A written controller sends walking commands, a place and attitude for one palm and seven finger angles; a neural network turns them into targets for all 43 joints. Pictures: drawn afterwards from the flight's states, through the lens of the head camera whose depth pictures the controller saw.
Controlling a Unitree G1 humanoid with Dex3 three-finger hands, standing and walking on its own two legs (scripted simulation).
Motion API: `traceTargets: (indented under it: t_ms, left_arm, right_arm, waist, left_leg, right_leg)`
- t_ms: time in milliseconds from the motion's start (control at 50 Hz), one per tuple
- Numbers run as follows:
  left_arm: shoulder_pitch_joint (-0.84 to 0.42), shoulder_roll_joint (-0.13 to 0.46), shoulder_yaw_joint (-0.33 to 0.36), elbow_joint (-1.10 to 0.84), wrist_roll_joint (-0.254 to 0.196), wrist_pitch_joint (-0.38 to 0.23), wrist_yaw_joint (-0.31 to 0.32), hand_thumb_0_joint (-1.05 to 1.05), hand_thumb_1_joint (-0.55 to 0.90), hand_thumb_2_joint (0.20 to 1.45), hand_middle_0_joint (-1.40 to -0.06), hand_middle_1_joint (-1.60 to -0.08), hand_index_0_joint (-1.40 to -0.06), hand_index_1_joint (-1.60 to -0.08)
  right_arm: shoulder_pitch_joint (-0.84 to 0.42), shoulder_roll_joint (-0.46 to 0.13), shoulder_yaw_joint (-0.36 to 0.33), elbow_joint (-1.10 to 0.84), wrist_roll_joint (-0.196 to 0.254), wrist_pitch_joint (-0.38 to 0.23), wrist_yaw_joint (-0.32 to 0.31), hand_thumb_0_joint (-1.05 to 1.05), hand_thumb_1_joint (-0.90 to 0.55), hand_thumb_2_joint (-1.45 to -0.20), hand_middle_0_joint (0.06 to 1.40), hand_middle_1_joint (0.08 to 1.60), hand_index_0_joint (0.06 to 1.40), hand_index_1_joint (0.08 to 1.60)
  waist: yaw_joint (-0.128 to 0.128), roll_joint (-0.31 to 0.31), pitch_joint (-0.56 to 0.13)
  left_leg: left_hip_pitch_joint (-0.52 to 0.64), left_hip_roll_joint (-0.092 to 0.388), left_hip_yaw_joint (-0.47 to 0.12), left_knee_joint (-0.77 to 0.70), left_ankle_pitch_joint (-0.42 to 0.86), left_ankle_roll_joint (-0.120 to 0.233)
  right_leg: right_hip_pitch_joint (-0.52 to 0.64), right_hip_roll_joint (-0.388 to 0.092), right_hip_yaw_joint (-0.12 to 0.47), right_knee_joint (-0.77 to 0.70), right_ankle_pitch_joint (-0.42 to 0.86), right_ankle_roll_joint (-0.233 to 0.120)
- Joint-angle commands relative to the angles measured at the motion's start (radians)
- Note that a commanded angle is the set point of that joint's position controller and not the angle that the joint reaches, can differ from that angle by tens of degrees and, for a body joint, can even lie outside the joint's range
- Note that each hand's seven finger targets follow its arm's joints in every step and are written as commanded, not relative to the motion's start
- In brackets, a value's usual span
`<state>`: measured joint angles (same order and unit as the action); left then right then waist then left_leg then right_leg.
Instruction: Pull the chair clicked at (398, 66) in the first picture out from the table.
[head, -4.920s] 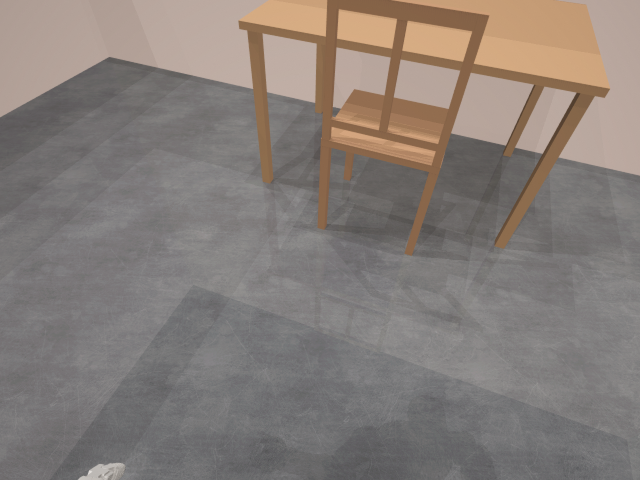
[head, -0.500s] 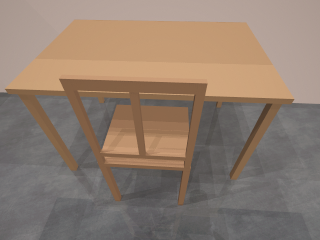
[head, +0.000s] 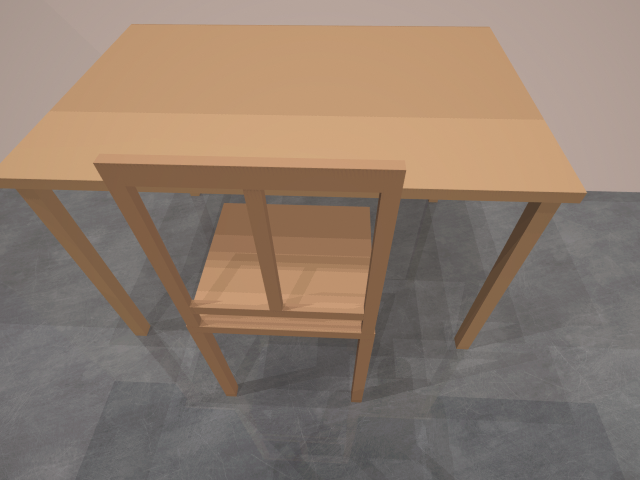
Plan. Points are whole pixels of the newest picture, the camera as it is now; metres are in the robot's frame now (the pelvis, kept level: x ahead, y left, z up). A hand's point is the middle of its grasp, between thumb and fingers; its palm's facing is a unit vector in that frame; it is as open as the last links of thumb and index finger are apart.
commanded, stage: look again from close up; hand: left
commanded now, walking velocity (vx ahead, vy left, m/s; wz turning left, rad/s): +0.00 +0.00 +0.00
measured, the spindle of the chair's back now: (266, 257) +0.48 +0.13 -0.06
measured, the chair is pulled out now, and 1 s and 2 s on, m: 0.00 0.00 0.00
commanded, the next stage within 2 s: raise the hand toward the chair's back in 0.94 s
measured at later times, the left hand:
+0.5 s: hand out of the picture +0.01 +0.14 -0.17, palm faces +0.03 -0.98 -0.20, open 7.3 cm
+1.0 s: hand out of the picture -0.01 +0.12 -0.17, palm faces +0.05 -0.98 -0.18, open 7.4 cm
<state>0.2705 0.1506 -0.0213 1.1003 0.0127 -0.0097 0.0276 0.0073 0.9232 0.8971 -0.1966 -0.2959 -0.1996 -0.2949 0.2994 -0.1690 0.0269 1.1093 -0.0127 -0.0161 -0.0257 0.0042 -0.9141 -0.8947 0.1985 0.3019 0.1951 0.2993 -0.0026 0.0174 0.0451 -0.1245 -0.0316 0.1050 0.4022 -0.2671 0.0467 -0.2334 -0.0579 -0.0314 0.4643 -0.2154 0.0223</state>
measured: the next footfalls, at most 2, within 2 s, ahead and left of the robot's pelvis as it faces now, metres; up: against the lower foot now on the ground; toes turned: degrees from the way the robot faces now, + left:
none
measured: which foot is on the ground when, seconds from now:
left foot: down 0.00-1.00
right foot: down 0.00-1.00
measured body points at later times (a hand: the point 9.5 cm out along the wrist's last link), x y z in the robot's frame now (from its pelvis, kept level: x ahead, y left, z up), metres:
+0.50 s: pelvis +0.02 -0.03 +0.00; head +0.03 -0.04 +0.45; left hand +0.01 +0.19 -0.15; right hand +0.02 -0.24 -0.16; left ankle -0.03 +0.08 -0.74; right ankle +0.02 -0.13 -0.74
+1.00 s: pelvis +0.01 -0.04 +0.00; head +0.02 -0.05 +0.45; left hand -0.01 +0.17 -0.16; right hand +0.00 -0.25 -0.16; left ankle -0.03 +0.08 -0.74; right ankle +0.02 -0.13 -0.74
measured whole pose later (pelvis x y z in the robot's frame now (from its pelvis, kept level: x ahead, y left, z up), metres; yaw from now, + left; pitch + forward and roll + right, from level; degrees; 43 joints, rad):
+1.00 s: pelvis +0.01 -0.04 +0.00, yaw +1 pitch -1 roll +0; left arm 0.31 0.13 -0.02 1.12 0.01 -0.03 0.03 0.00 0.91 0.90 -0.20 -0.30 -0.20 -0.29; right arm 0.31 -0.12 0.02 1.15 -0.01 -0.02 -0.04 0.00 -0.91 -0.89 0.20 0.30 0.19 0.30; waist 0.01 0.01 0.03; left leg -0.09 0.03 0.07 0.37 -0.26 -0.01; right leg -0.18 0.00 -0.08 0.42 -0.22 -0.03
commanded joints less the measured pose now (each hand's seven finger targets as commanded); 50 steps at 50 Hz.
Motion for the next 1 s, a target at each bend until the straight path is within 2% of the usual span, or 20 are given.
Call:
traceTargets:
  t_ms: [0, 80, 140, 180, 220, 260, 320, 380, 440, 520, 560, 580, 660, 720, 780, 860, 920, 980]
  left_arm:
    - [0.058, 0.096, 0.023, -0.019, -0.004, -0.016, 0.008, 0.000, 0.900, 0.900, -0.200, -0.300, -0.200, -0.300]
    - [0.053, 0.094, 0.022, -0.013, -0.004, -0.015, 0.009, 0.000, 0.900, 0.900, -0.200, -0.300, -0.200, -0.300]
    - [0.059, 0.090, 0.023, -0.008, -0.005, -0.019, 0.010, 0.000, 0.900, 0.900, -0.200, -0.300, -0.200, -0.300]
    - [0.056, 0.091, 0.022, -0.009, -0.005, -0.017, 0.010, 0.000, 0.900, 0.900, -0.200, -0.300, -0.200, -0.300]
    - [0.058, 0.088, 0.023, -0.007, -0.005, -0.017, 0.010, 0.000, 0.900, 0.900, -0.200, -0.300, -0.200, -0.300]
    - [0.061, 0.090, 0.022, -0.006, -0.005, -0.018, 0.009, 0.000, 0.900, 0.900, -0.200, -0.300, -0.200, -0.300]
    - [0.066, 0.089, 0.023, -0.006, -0.004, -0.022, 0.010, 0.000, 0.900, 0.900, -0.200, -0.300, -0.200, -0.300]
    - [0.069, 0.090, 0.022, -0.005, -0.004, -0.021, 0.010, 0.000, 0.900, 0.900, -0.200, -0.300, -0.200, -0.300]
    - [0.076, 0.088, 0.023, -0.002, -0.005, -0.025, 0.011, 0.000, 0.900, 0.900, -0.200, -0.300, -0.200, -0.300]
    - [0.083, 0.087, 0.022, 0.002, -0.004, -0.025, 0.011, 0.000, 0.900, 0.900, -0.200, -0.300, -0.200, -0.300]
    - [0.085, 0.087, 0.022, 0.002, -0.004, -0.024, 0.011, 0.000, 0.900, 0.900, -0.200, -0.300, -0.200, -0.300]
    - [0.089, 0.084, 0.021, 0.002, -0.004, -0.025, 0.011, 0.000, 0.900, 0.900, -0.200, -0.300, -0.200, -0.300]
    - [0.095, 0.084, 0.021, 0.004, -0.004, -0.025, 0.011, 0.000, 0.900, 0.900, -0.200, -0.300, -0.200, -0.300]
    - [0.102, 0.081, 0.021, 0.003, -0.005, -0.028, 0.013, 0.000, 0.900, 0.900, -0.200, -0.300, -0.200, -0.300]
    - [0.102, 0.075, 0.020, 0.003, -0.005, -0.024, 0.013, 0.000, 0.900, 0.900, -0.200, -0.300, -0.200, -0.300]
    - [0.106, 0.073, 0.022, 0.001, -0.004, -0.025, 0.012, 0.000, 0.900, 0.900, -0.200, -0.300, -0.200, -0.300]
    - [0.113, 0.070, 0.023, 0.001, -0.005, -0.027, 0.013, 0.000, 0.900, 0.900, -0.200, -0.300, -0.200, -0.300]
    - [0.112, 0.068, 0.023, 0.000, -0.004, -0.026, 0.014, 0.000, 0.900, 0.900, -0.200, -0.300, -0.200, -0.300]
  right_arm:
    - [0.044, -0.084, -0.020, -0.015, 0.003, -0.025, -0.005, 0.000, -0.900, -0.900, 0.200, 0.300, 0.200, 0.300]
    - [0.047, -0.075, -0.020, 0.000, 0.003, -0.023, -0.006, 0.000, -0.900, -0.900, 0.200, 0.300, 0.200, 0.300]
    - [0.053, -0.070, -0.020, 0.006, 0.002, -0.025, -0.007, 0.000, -0.900, -0.900, 0.200, 0.300, 0.200, 0.300]
    - [0.046, -0.068, -0.019, 0.007, 0.003, -0.022, -0.008, 0.000, -0.900, -0.900, 0.200, 0.300, 0.200, 0.300]
    - [0.046, -0.066, -0.019, 0.009, 0.003, -0.021, -0.008, 0.000, -0.900, -0.900, 0.200, 0.300, 0.200, 0.300]
    - [0.046, -0.062, -0.020, 0.011, 0.004, -0.019, -0.008, 0.000, -0.900, -0.900, 0.200, 0.300, 0.200, 0.300]
    - [0.048, -0.063, -0.020, 0.013, 0.004, -0.022, -0.008, 0.000, -0.900, -0.900, 0.200, 0.300, 0.200, 0.300]
    - [0.041, -0.061, -0.021, 0.014, 0.003, -0.019, -0.008, 0.000, -0.900, -0.900, 0.200, 0.300, 0.200, 0.300]
    - [0.051, -0.059, -0.020, 0.016, 0.003, -0.022, -0.009, 0.000, -0.900, -0.900, 0.200, 0.300, 0.200, 0.300]
    - [0.048, -0.056, -0.019, 0.016, 0.004, -0.021, -0.010, 0.000, -0.900, -0.900, 0.200, 0.300, 0.200, 0.300]
    - [0.049, -0.050, -0.020, 0.017, 0.005, -0.018, -0.010, 0.000, -0.900, -0.900, 0.200, 0.300, 0.200, 0.300]
    - [0.049, -0.055, -0.019, 0.017, 0.005, -0.019, -0.010, 0.000, -0.900, -0.900, 0.200, 0.300, 0.200, 0.300]
    - [0.055, -0.045, -0.019, 0.020, 0.005, -0.016, -0.010, 0.000, -0.900, -0.900, 0.200, 0.300, 0.200, 0.300]
    - [0.062, -0.046, -0.019, 0.020, 0.004, -0.018, -0.010, 0.000, -0.900, -0.900, 0.200, 0.300, 0.200, 0.300]
    - [0.061, -0.041, -0.019, 0.022, 0.004, -0.015, -0.010, 0.000, -0.900, -0.900, 0.200, 0.300, 0.200, 0.300]
    - [0.076, -0.034, -0.018, 0.022, 0.005, -0.016, -0.010, 0.000, -0.900, -0.900, 0.200, 0.300, 0.200, 0.300]
    - [0.081, -0.035, -0.018, 0.022, 0.005, -0.020, -0.010, 0.000, -0.900, -0.900, 0.200, 0.300, 0.200, 0.300]
    - [0.085, -0.030, -0.018, 0.023, 0.005, -0.020, -0.011, 0.000, -0.900, -0.900, 0.200, 0.300, 0.200, 0.300]
  waist:
    - [0.005, -0.023, -0.009]
    - [0.006, -0.022, 0.017]
    - [0.005, -0.023, -0.013]
    - [0.006, -0.024, 0.020]
    - [0.004, -0.017, 0.015]
    - [0.005, -0.035, 0.023]
    - [0.003, -0.041, -0.006]
    - [0.004, -0.030, 0.015]
    - [0.003, -0.020, -0.014]
    - [0.005, -0.019, 0.005]
    - [0.005, -0.039, 0.019]
    - [0.006, -0.025, 0.026]
    - [0.007, -0.029, 0.029]
    - [0.005, -0.023, 0.011]
    - [0.007, -0.010, 0.046]
    - [0.007, -0.031, 0.037]
    - [0.008, -0.019, 0.020]
    - [0.009, -0.019, 0.032]
  left_leg:
    - [-0.059, 0.134, -0.124, -0.089, 0.178, -0.010]
    - [-0.067, 0.136, -0.119, -0.094, 0.167, -0.013]
    - [-0.039, 0.135, -0.118, -0.086, 0.196, -0.014]
    - [-0.053, 0.135, -0.117, -0.091, 0.169, -0.015]
    - [-0.045, 0.136, -0.114, -0.093, 0.167, -0.017]
    - [-0.047, 0.136, -0.113, -0.097, 0.145, -0.016]
    - [-0.030, 0.135, -0.109, -0.087, 0.172, -0.019]
    - [-0.034, 0.134, -0.109, -0.088, 0.166, -0.021]
    - [-0.017, 0.137, -0.108, -0.086, 0.190, -0.022]
    - [-0.022, 0.136, -0.106, -0.090, 0.172, -0.024]
    - [-0.028, 0.135, -0.107, -0.093, 0.155, -0.024]
    - [-0.032, 0.133, -0.106, -0.091, 0.160, -0.025]
    - [-0.033, 0.132, -0.104, -0.093, 0.132, -0.026]
    - [-0.024, 0.132, -0.107, -0.088, 0.153, -0.028]
    - [-0.041, 0.132, -0.105, -0.094, 0.124, -0.029]
    - [-0.044, 0.133, -0.106, -0.098, 0.116, -0.026]
    - [-0.034, 0.133, -0.107, -0.092, 0.136, -0.027]
    - [-0.044, 0.134, -0.107, -0.093, 0.141, -0.028]
  right_leg:
    - [0.058, -0.066, 0.071, -0.055, 0.182, -0.060]
    - [0.053, -0.065, 0.066, -0.062, 0.173, -0.060]
    - [0.065, -0.065, 0.071, -0.060, 0.211, -0.062]
    - [0.052, -0.064, 0.072, -0.070, 0.188, -0.062]
    - [0.051, -0.063, 0.074, -0.074, 0.186, -0.063]
    - [0.049, -0.061, 0.075, -0.086, 0.169, -0.063]
    - [0.066, -0.067, 0.075, -0.083, 0.214, -0.064]
    - [0.058, -0.065, 0.076, -0.090, 0.209, -0.066]
    - [0.077, -0.066, 0.076, -0.087, 0.238, -0.068]
    - [0.073, -0.066, 0.075, -0.097, 0.224, -0.068]
    - [0.070, -0.063, 0.072, -0.107, 0.206, -0.067]
    - [0.067, -0.066, 0.073, -0.108, 0.211, -0.068]
    - [0.068, -0.063, 0.073, -0.123, 0.176, -0.068]
    - [0.076, -0.065, 0.075, -0.118, 0.202, -0.070]
    - [0.054, -0.060, 0.076, -0.128, 0.150, -0.070]
    - [0.064, -0.055, 0.073, -0.133, 0.131, -0.070]
    - [0.068, -0.058, 0.075, -0.123, 0.154, -0.072]
    - [0.069, -0.056, 0.073, -0.121, 0.165, -0.072]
